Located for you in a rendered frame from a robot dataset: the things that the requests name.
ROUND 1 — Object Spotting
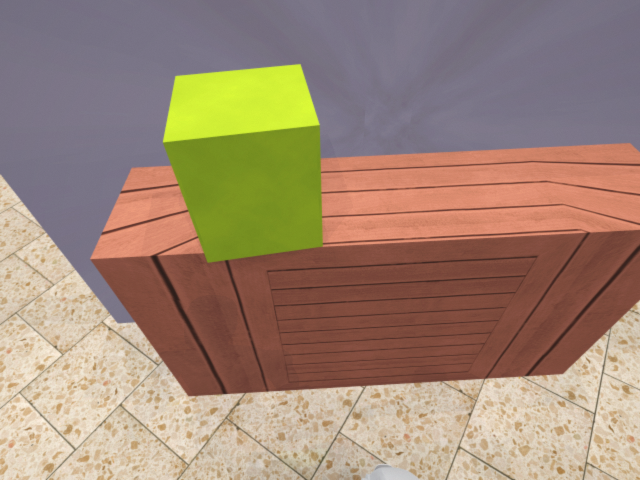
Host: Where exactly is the pedestal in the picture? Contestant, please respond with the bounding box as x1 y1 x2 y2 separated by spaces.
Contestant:
90 143 640 396

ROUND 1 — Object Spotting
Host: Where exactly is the carton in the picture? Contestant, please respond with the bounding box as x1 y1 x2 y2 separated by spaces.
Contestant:
163 64 323 263

